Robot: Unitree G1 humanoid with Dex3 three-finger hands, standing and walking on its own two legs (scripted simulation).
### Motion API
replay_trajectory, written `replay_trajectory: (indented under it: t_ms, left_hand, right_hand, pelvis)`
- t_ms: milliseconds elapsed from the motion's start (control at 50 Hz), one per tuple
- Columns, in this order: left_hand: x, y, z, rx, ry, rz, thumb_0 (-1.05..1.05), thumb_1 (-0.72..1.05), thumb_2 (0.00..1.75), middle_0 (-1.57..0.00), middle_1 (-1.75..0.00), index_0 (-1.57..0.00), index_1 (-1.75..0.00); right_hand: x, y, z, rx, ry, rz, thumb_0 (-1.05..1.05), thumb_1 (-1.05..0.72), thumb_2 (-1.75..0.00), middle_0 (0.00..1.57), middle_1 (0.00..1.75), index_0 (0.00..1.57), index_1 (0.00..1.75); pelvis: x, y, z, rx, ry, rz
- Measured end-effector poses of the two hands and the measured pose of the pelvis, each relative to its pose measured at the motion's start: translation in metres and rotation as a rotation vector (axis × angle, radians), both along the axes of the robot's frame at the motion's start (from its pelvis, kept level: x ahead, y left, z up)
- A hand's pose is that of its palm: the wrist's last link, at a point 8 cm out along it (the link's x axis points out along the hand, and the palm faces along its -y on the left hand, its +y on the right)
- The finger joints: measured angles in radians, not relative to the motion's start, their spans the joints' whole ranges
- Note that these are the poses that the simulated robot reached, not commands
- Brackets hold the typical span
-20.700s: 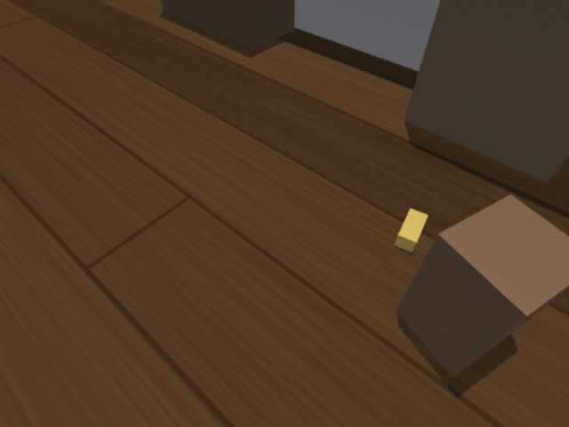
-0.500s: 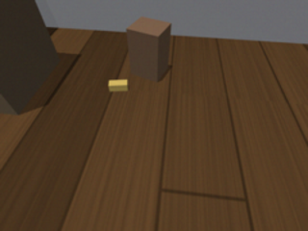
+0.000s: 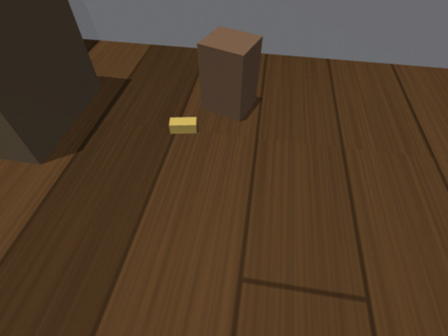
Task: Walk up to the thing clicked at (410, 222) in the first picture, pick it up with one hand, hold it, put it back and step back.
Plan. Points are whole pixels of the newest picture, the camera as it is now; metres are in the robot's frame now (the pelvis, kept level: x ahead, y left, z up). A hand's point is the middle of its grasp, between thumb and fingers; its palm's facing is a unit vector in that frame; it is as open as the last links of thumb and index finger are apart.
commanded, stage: stand
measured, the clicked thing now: (183, 125) +1.48 +0.25 -0.75
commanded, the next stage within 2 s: walk up in 1.84 s
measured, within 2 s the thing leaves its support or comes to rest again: neither
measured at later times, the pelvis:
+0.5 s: pelvis +0.01 +0.00 +0.00, yaw +1 degrees
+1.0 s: pelvis +0.01 +0.00 +0.00, yaw +1 degrees
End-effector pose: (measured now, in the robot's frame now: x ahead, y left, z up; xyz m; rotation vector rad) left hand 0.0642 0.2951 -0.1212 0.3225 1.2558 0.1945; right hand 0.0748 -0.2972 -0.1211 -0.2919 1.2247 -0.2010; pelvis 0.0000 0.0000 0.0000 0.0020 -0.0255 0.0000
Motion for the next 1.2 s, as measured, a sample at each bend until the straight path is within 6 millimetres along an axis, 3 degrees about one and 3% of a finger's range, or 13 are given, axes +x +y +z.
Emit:
replay_trajectory:
  t_ms: [560, 1200]
  left_hand:
    - [0.021, -0.002, 0.001, -0.004, -0.03, 0.002, 0.01, 0.91, 0.9, -0.21, -0.3, -0.2, -0.3]
    - [0.008, 0.002, 0.002, 0.0, -0.023, 0.021, 0.01, 0.91, 0.9, -0.21, -0.3, -0.2, -0.3]
  right_hand:
    - [0.014, -0.002, 0.002, -0.01, 0.0, 0.006, 0.01, -0.91, -0.9, 0.2, 0.3, 0.2, 0.3]
    - [0.011, 0.0, 0.002, -0.01, 0.002, 0.017, 0.01, -0.91, -0.9, 0.2, 0.3, 0.2, 0.3]
  pelvis:
    - [0.013, -0.001, 0.0, -0.001, 0.001, 0.014]
    - [0.01, 0.0, 0.001, -0.001, -0.01, 0.023]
